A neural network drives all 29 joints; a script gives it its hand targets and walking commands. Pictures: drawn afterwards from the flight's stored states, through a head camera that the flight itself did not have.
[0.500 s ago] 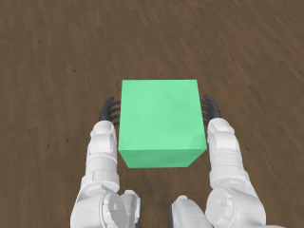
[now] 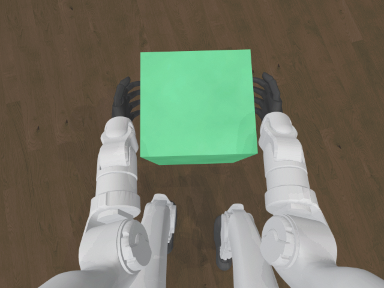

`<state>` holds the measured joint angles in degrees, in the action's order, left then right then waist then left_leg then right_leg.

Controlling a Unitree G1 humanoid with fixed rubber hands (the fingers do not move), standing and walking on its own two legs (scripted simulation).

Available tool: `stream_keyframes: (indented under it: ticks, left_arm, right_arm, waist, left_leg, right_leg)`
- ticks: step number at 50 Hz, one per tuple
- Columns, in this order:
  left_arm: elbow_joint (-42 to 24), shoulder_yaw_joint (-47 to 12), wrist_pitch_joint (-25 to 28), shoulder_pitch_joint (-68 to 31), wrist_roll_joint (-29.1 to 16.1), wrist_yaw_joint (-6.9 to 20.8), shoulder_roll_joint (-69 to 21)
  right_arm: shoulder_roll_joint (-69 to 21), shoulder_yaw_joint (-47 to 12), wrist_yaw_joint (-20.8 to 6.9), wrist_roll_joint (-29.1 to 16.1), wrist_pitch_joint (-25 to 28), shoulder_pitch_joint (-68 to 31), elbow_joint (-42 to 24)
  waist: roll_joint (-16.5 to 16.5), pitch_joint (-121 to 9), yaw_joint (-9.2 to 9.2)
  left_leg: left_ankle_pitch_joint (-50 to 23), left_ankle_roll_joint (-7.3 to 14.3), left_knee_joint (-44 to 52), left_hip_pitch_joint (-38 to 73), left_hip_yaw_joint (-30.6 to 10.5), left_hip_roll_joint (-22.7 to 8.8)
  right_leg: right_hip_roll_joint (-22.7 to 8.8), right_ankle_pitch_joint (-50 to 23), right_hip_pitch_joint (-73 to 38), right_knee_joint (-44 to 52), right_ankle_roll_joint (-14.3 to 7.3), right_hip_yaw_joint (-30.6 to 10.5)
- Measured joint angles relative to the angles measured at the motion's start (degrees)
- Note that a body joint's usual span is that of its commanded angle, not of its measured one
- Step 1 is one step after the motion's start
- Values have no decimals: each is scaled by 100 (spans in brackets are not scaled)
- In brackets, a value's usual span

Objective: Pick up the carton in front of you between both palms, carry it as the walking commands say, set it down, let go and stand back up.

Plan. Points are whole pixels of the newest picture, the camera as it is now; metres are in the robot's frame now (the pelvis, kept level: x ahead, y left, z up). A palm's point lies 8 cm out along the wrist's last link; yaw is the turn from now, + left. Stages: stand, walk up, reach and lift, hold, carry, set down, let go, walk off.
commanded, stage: set down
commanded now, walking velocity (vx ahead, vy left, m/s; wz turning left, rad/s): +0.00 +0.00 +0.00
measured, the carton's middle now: (195, 118) +0.45 +0.04 -0.15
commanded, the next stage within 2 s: none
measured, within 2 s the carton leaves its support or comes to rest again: rests again in 1.40 s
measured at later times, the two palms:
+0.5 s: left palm (132, 122) +0.46 +0.21 -0.24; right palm (240, 118) +0.49 -0.08 -0.23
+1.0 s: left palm (136, 123) +0.49 +0.24 -0.38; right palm (224, 120) +0.53 -0.06 -0.38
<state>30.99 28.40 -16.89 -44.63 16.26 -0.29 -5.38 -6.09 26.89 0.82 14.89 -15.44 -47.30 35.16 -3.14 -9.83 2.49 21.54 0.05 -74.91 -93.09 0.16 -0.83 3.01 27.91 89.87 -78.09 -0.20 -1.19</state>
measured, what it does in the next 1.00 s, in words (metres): lowers itself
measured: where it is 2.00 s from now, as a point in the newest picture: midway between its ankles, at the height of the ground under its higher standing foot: (194, 244)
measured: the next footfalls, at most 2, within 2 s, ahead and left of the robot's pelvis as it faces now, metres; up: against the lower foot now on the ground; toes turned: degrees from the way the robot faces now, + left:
none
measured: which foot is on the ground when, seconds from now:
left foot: down 0.00-1.00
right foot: down 0.00-1.00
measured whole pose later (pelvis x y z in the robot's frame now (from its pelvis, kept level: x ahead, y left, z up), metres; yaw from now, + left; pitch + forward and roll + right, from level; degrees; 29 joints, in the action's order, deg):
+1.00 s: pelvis -0.03 +0.01 -0.22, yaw -1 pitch +42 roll -2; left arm 46.4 20.0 -16.8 -78.9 2.9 -3.7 13.9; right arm 9.8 13.9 9.5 0.9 -13.9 -81.1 50.1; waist -3.0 15.8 6.1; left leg 28.4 0.5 -118.8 -132.2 -0.7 -0.5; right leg 4.5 37.3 127.0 -122.4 1.6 0.1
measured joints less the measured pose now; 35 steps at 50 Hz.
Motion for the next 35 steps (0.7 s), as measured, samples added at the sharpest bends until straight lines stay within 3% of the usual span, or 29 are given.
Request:
stream_keyframes:
  ticks: [16,35]
  left_arm:
    - [286,-49,-77,-1067,-311,-6,564]
    - [822,-220,-153,-2427,-564,-216,1183]
  right_arm:
    - [317,-239,349,-310,-74,-1012,160]
    - [970,-462,518,-606,-78,-2512,898]
  waist:
    - [22,234,106]
    - [-59,1374,191]
  left_leg:
    - [303,-12,-1742,-2085,-92,-5]
    - [477,79,-3307,-3426,-48,-12]
  right_leg:
    - [49,363,2014,-1725,39,110]
    - [108,614,3298,-3307,160,85]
